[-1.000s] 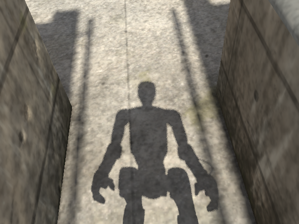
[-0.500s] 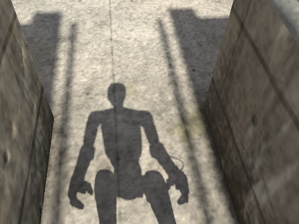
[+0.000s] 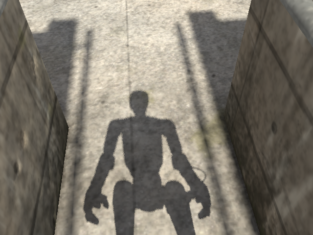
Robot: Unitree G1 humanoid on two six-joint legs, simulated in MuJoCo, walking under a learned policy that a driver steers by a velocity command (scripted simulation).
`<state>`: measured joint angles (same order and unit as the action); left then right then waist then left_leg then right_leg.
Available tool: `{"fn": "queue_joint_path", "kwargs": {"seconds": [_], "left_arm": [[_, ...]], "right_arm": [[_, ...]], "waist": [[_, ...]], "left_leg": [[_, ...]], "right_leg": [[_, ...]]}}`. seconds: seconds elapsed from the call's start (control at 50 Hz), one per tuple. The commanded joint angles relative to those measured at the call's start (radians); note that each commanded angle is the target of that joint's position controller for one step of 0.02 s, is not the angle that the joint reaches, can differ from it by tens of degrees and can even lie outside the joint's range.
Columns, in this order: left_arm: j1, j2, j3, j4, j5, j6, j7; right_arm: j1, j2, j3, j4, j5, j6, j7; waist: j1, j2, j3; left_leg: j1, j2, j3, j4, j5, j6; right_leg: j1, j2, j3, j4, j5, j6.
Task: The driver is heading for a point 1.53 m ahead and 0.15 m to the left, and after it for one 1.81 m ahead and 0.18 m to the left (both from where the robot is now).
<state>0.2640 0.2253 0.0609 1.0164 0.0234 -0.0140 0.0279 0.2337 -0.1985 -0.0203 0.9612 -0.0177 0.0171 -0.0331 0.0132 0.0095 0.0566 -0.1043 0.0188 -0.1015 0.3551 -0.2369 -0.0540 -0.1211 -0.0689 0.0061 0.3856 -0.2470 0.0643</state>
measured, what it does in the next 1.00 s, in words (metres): shifts its weight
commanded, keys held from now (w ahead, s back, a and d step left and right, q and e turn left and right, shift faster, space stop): no key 0.72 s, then w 0.28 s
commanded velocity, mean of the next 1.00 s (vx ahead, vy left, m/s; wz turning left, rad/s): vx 0.06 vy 0.00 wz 0.00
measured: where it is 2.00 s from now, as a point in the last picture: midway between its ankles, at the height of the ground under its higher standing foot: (149, 230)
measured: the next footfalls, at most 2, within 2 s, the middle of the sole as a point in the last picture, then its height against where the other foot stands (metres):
right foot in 1.32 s outside the picture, level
left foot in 1.84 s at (115, 206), level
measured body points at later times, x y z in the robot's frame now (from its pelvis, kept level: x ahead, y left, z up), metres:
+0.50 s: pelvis +0.00 +0.00 +0.00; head +0.03 +0.00 +0.45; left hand +0.01 +0.26 -0.15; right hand +0.05 -0.25 -0.15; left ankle -0.02 +0.16 -0.74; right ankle -0.03 -0.15 -0.74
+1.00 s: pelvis +0.05 +0.03 -0.02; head +0.06 +0.05 +0.43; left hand +0.02 +0.29 -0.17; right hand +0.05 -0.24 -0.15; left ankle -0.01 +0.15 -0.74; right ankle -0.03 -0.13 -0.71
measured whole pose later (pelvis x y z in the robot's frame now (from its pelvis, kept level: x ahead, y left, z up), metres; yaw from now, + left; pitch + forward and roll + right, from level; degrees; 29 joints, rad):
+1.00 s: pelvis +0.05 +0.03 -0.02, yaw +1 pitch +1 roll +1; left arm 0.44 0.25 0.07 1.00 -0.01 -0.05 0.05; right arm 0.36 -0.20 -0.06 1.00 0.03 -0.06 -0.03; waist -0.01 -0.06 -0.02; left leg -0.20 -0.02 -0.03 0.57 -0.40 0.03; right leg -0.30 -0.06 0.05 0.88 -0.49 0.06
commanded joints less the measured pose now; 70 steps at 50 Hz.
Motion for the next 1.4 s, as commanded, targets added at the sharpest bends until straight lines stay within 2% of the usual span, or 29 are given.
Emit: {"fn": "queue_joint_path", "kwargs": {"seconds": [0.02,0.06,0.36,0.72,0.78,0.82,0.86,0.88,0.9,0.92,0.94,0.96,0.98,1.0,1.02,1.06,1.08,1.1,1.14,1.2,1.24,1.26,1.28,1.3,1.32,1.34,1.36,1.38,1.4], "left_arm": [[0.059,0.119,0.027,-0.023,-0.001,-0.006,0.002],[0.061,0.129,0.028,-0.015,-0.019,-0.002,-0.002],[0.093,0.125,0.012,-0.026,-0.010,0.007,-0.004],[0.134,0.133,0.016,-0.022,-0.013,-0.006,0.002],[0.167,0.127,0.019,-0.004,-0.019,0.005,0.016],[0.186,0.157,0.032,-0.006,-0.034,0.007,0.029],[0.255,0.174,0.045,-0.013,-0.047,-0.012,0.043],[0.240,0.186,0.047,-0.020,-0.054,-0.039,0.046],[0.186,0.203,0.051,-0.039,-0.059,-0.055,0.049],[0.059,0.175,0.047,-0.084,-0.064,-0.057,0.033],[-0.031,0.097,0.020,-0.124,-0.046,-0.063,0.022],[-0.008,0.010,-0.004,-0.146,-0.015,-0.070,0.010],[0.087,0.024,-0.004,-0.119,-0.020,-0.069,0.014],[0.122,0.038,-0.006,-0.110,-0.051,-0.064,0.021],[0.124,0.021,-0.010,-0.112,-0.060,-0.073,0.025],[0.101,0.067,0.008,-0.124,-0.028,-0.091,0.016],[0.067,0.076,0.009,-0.139,-0.028,-0.094,0.006],[0.064,0.043,0.001,-0.157,-0.032,-0.089,-0.006],[0.068,0.002,-0.014,-0.184,-0.044,-0.064,-0.010],[-0.037,-0.009,-0.032,-0.289,-0.054,-0.061,-0.020],[0.024,0.054,0.002,-0.265,-0.056,-0.054,-0.042],[0.156,0.102,0.034,-0.226,-0.052,-0.049,-0.037],[0.253,0.137,0.053,-0.221,-0.053,-0.042,-0.038],[0.376,0.155,0.066,-0.185,-0.049,-0.033,-0.030],[0.461,0.238,0.072,-0.146,-0.037,-0.021,-0.020],[0.448,0.324,0.072,-0.121,-0.022,-0.041,-0.027],[0.459,0.289,0.074,-0.086,-0.031,-0.046,-0.043],[0.390,0.225,0.072,-0.061,-0.070,-0.052,-0.039],[0.293,0.182,0.063,-0.065,-0.072,-0.050,-0.028]], "right_arm": [[0.034,-0.098,-0.016,-0.034,0.000,-0.009,-0.004],[0.031,-0.099,-0.014,-0.016,0.012,-0.014,-0.014],[0.028,-0.086,-0.010,0.061,0.013,-0.003,-0.030],[0.024,-0.090,-0.013,0.061,0.011,0.003,-0.011],[0.032,-0.072,-0.010,0.069,0.013,0.006,-0.016],[0.007,-0.077,-0.015,0.047,0.021,0.002,-0.022],[0.025,-0.047,-0.015,0.021,0.034,-0.024,-0.020],[-0.017,-0.036,-0.009,-0.006,0.028,-0.040,-0.021],[0.031,-0.041,-0.014,-0.008,0.040,-0.047,-0.022],[0.210,-0.059,-0.035,0.045,0.056,-0.054,-0.022],[0.354,-0.117,-0.060,0.087,0.077,-0.064,-0.021],[0.440,-0.291,-0.114,0.094,0.059,-0.073,-0.007],[0.427,-0.317,-0.125,0.069,0.033,-0.091,0.014],[0.358,-0.253,-0.123,0.050,0.050,-0.114,0.028],[0.349,-0.202,-0.116,0.054,0.063,-0.121,0.031],[0.350,-0.139,-0.093,0.054,0.060,-0.106,0.021],[0.425,-0.072,-0.074,0.084,0.056,-0.101,0.003],[0.455,-0.063,-0.067,0.095,0.057,-0.096,-0.009],[0.401,-0.088,-0.057,0.078,0.036,-0.074,-0.021],[0.218,-0.075,-0.026,-0.001,0.017,-0.067,-0.044],[0.277,-0.198,-0.050,0.023,0.015,-0.077,-0.047],[0.295,-0.223,-0.058,0.041,0.014,-0.069,-0.037],[0.249,-0.213,-0.047,0.052,0.026,-0.067,-0.035],[0.187,-0.205,-0.046,0.047,0.018,-0.077,-0.033],[0.159,-0.120,-0.034,0.033,0.000,-0.090,-0.016],[0.400,0.044,-0.022,0.045,0.042,-0.112,0.009],[0.562,0.028,-0.028,0.066,0.081,-0.108,0.004],[0.429,0.006,-0.033,0.016,0.074,-0.082,-0.008],[0.284,-0.022,-0.040,-0.030,0.045,-0.062,-0.019]], "waist": [[0.002,-0.021,-0.005],[0.003,-0.039,-0.037],[0.010,-0.004,-0.024],[0.003,-0.001,-0.032],[0.010,-0.024,-0.012],[0.019,-0.088,0.040],[0.029,-0.185,0.059],[0.030,-0.251,0.084],[-0.025,-0.247,0.102],[-0.114,-0.217,0.102],[-0.170,-0.078,0.100],[-0.169,0.247,0.046],[-0.139,0.226,0.017],[-0.099,0.140,0.077],[-0.091,0.150,0.091],[-0.066,0.134,0.095],[-0.085,0.172,0.091],[-0.072,0.162,0.089],[-0.027,0.116,0.101],[0.029,0.079,0.159],[0.043,0.142,0.038],[0.083,0.201,-0.003],[0.177,0.188,-0.079],[0.254,0.136,-0.140],[0.240,-0.159,-0.181],[0.045,-0.387,-0.270],[0.021,-0.316,-0.256],[0.018,-0.151,-0.072],[0.028,-0.067,0.049]], "left_leg": [[-0.057,0.007,-0.003,-0.056,0.211,0.018],[-0.071,0.009,0.004,-0.030,0.219,0.021],[-0.082,0.006,0.013,-0.032,0.238,0.023],[-0.074,0.006,0.011,-0.029,0.286,0.025],[-0.135,-0.034,0.049,-0.011,-0.032,0.028],[-0.270,-0.064,0.075,0.087,-0.299,0.050],[-0.363,-0.076,0.104,0.291,-0.366,0.074],[-0.330,-0.037,0.086,0.381,-0.277,0.094],[-0.284,0.033,0.027,0.361,-0.247,0.133],[-0.033,0.038,0.007,0.185,-0.206,0.170],[0.115,0.043,-0.057,0.004,-0.213,0.204],[0.193,0.200,-0.342,-0.149,-0.220,0.237],[0.122,0.330,-0.622,-0.188,-0.330,0.350],[0.131,0.337,-0.569,-0.149,-0.196,0.371],[0.143,0.312,-0.472,-0.123,-0.033,0.356],[0.179,0.274,-0.320,-0.095,0.156,0.320],[0.190,0.234,-0.246,-0.082,0.250,0.316],[0.190,0.235,-0.211,-0.076,0.270,0.312],[0.103,0.257,-0.154,-0.091,0.321,0.293],[-0.341,0.086,0.046,-0.174,0.209,0.227],[-0.305,0.096,0.026,-0.118,0.343,0.224],[-0.190,0.100,0.025,0.007,0.559,0.211],[-0.130,0.083,0.056,0.207,0.731,0.166],[-0.145,0.030,0.069,0.440,0.634,0.103],[-0.347,-0.070,-0.002,0.919,-0.114,0.052],[-0.388,-0.135,-0.189,1.181,-0.383,0.033],[-0.516,-0.117,-0.163,1.305,-0.271,0.007],[-0.654,-0.041,-0.072,1.331,-0.171,0.016],[-0.687,0.007,-0.057,1.311,-0.078,0.032]], "right_leg": [[0.026,0.008,0.027,-0.053,0.159,0.032],[0.049,0.008,0.025,-0.036,0.235,0.027],[0.005,0.017,0.013,-0.035,0.189,0.019],[0.022,0.014,0.011,-0.049,0.199,0.015],[0.011,0.027,0.011,-0.075,-0.126,0.000],[-0.027,-0.011,0.080,-0.082,-0.437,-0.050],[-0.031,-0.149,0.273,-0.120,-0.631,-0.140],[-0.109,-0.234,0.376,-0.178,-0.598,-0.194],[-0.181,-0.276,0.402,-0.167,-0.537,-0.192],[-0.351,-0.175,0.275,-0.104,-0.451,-0.130],[-0.457,-0.040,0.100,0.131,-0.366,-0.062],[-0.555,0.094,-0.065,0.486,-0.297,0.007],[-0.596,0.048,0.040,0.744,-0.344,0.009],[-0.681,-0.001,0.067,0.892,-0.292,-0.007],[-0.738,-0.011,0.067,1.041,-0.247,-0.020],[-0.866,-0.048,0.068,1.167,-0.145,-0.029],[-0.898,-0.026,0.022,1.258,-0.174,-0.030],[-0.946,-0.036,0.023,1.306,-0.189,-0.032],[-0.936,-0.078,0.039,1.255,-0.223,-0.020],[-0.473,-0.038,-0.082,0.708,-0.013,0.026],[-0.145,0.059,-0.123,0.517,0.085,0.014],[-0.056,0.108,-0.149,0.464,0.013,0.012],[0.060,0.114,-0.144,0.336,0.064,-0.015],[0.214,0.082,-0.130,0.210,0.168,-0.034],[0.353,-0.104,0.157,0.228,0.267,-0.103],[0.283,-0.314,0.662,0.021,0.367,-0.227],[0.256,-0.418,0.905,-0.160,0.044,-0.353],[0.142,-0.410,0.890,-0.223,-0.437,-0.329],[-0.007,-0.361,0.770,-0.227,-0.556,-0.282]]}}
